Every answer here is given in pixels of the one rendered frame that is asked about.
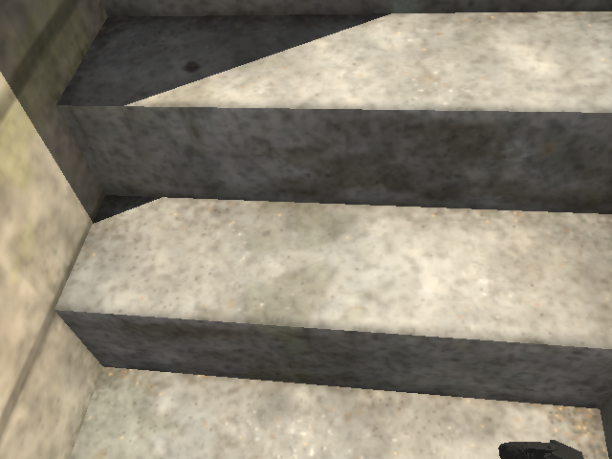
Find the right robot hand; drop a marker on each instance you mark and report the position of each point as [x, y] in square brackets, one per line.
[538, 450]

